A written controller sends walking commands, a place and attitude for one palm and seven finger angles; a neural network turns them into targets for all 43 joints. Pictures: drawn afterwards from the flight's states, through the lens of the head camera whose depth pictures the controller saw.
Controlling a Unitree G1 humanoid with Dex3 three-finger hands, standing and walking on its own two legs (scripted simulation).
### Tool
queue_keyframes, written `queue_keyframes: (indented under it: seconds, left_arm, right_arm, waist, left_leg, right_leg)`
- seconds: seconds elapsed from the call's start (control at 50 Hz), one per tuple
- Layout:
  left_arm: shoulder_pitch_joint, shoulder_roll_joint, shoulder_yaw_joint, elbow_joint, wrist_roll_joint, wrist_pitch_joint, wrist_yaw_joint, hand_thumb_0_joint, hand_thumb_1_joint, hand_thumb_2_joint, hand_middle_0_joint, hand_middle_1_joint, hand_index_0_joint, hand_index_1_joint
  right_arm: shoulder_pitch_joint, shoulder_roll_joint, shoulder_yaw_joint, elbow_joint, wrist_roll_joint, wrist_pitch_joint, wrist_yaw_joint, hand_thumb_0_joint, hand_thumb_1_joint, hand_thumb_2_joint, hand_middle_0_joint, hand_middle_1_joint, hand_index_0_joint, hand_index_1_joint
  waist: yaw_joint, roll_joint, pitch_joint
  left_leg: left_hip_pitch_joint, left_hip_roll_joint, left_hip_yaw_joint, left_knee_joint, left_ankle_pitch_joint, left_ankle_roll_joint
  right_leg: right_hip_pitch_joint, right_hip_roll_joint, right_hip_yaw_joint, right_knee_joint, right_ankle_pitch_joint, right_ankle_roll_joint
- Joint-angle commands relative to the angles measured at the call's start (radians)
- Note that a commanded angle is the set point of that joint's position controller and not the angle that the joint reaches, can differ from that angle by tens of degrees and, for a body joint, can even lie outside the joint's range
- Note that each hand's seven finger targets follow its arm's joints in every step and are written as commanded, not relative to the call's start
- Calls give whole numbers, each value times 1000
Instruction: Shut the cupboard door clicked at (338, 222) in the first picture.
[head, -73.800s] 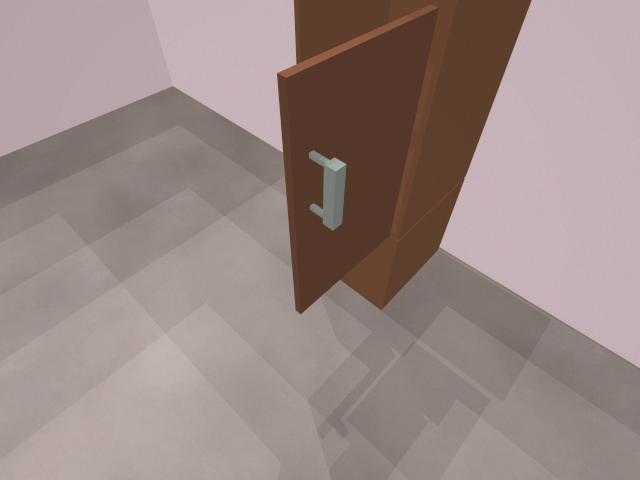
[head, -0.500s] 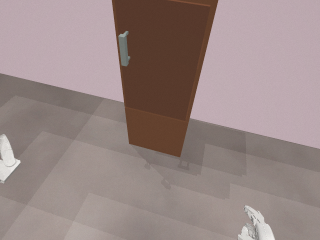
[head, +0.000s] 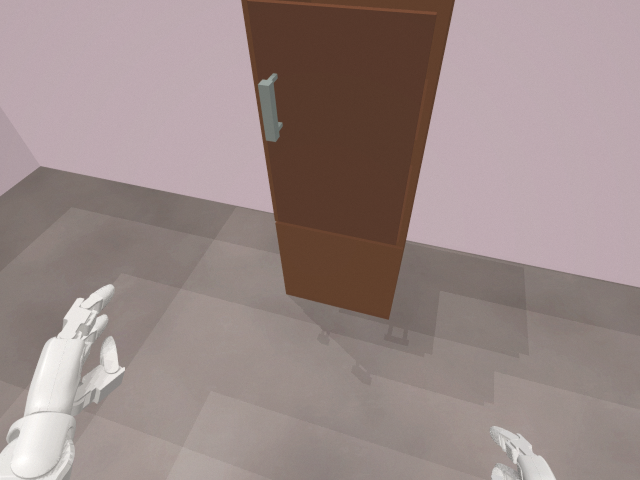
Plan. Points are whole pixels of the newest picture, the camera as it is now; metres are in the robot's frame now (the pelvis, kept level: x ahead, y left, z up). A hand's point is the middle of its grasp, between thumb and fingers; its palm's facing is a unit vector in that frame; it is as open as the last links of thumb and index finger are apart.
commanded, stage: let the arm hang, fingers relaxed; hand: left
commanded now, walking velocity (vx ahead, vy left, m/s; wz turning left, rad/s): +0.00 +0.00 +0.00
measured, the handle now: (273, 107) +0.84 +0.17 +0.05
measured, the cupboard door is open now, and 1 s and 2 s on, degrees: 0 0 0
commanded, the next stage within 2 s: look to check the result in 1.00 s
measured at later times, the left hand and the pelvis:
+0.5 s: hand out of the picture -0.09 +0.18 -0.16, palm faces +0.03 -0.98 -0.22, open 7.3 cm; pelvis -0.02 +0.00 +0.01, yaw +0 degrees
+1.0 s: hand out of the picture -0.04 +0.15 -0.17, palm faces +0.04 -0.99 -0.15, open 7.4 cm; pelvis -0.02 +0.00 +0.01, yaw -1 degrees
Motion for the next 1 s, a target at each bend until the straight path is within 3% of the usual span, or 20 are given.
queue_keyframes:
  seconds: [0.0,0.04,0.06,0.1,0.14,0.22,0.38,0.5,0.72,0.98]
  left_arm:
    - [-11,16,-128,363,17,69,-54,0,900,900,-200,-300,-200,-300]
    - [-49,6,-146,507,17,78,-45,0,900,900,-200,-300,-200,-300]
    - [-65,4,-151,568,16,82,-42,0,900,900,-200,-300,-200,-300]
    - [-70,-5,-159,681,13,84,-38,0,900,900,-200,-300,-200,-300]
    - [-50,-22,-163,786,10,81,-36,0,900,900,-200,-300,-200,-300]
    - [-2,-69,-155,925,9,78,-33,0,900,900,-200,-300,-200,-300]
    - [52,-109,-173,1074,4,71,-27,0,900,900,-200,-300,-200,-300]
    - [93,-146,-176,1117,6,75,-20,0,900,900,-200,-300,-200,-300]
    - [117,-187,-167,1114,13,75,-13,0,900,900,-200,-300,-200,-300]
    - [99,-181,-163,1101,11,66,-14,0,900,900,-200,-300,-200,-300]
  right_arm:
    - [-18,-123,-32,-47,-21,26,0,0,-900,-900,200,300,200,300]
    - [2,-96,-22,2,-32,52,-2,0,-900,-900,200,300,200,300]
    - [8,-92,-19,26,-35,61,-3,0,-900,-900,200,300,200,300]
    - [8,-84,-14,75,-35,67,-6,0,-900,-900,200,300,200,300]
    - [13,-69,-12,126,-32,67,-12,0,-900,-900,200,300,200,300]
    - [64,-23,-18,207,-30,73,-26,0,-900,-900,200,300,200,300]
    - [178,8,-24,316,-18,77,-38,0,-900,-900,200,300,200,300]
    - [216,49,-22,357,-20,79,-40,0,-900,-900,200,300,200,300]
    - [233,85,-28,364,-25,78,-41,0,-900,-900,200,300,200,300]
    - [226,81,-28,355,-22,70,-42,0,-900,-900,200,300,200,300]
  waist:
    - [-21,-199,-22]
    - [-31,-233,0]
    - [-34,-205,8]
    - [-26,-75,14]
    - [-20,11,14]
    - [-17,96,41]
    - [-27,-46,97]
    - [-27,-88,135]
    - [-23,-46,174]
    - [-25,-44,149]
  left_leg:
    - [29,76,-119,-78,189,17]
    - [76,51,-106,-78,169,7]
    - [88,48,-106,-95,171,5]
    - [87,60,-118,-146,169,7]
    - [89,59,-113,-176,136,4]
    - [80,56,-111,-211,29,3]
    - [127,70,-111,-233,32,8]
    - [111,67,-108,-256,-22,14]
    - [62,60,-115,-278,-93,16]
    - [108,57,-97,-247,13,10]
  right_leg:
    - [-1,-84,76,-70,154,-63]
    - [-40,-105,102,-104,132,-70]
    - [-42,-101,103,-112,114,-69]
    - [-4,-79,96,-119,83,-57]
    - [31,-71,96,-137,86,-54]
    - [55,-67,93,-190,70,-66]
    - [16,-62,79,-233,53,-61]
    - [-14,-61,73,-227,5,-56]
    - [-53,-45,76,-201,-10,-50]
    - [-36,-55,82,-215,48,-54]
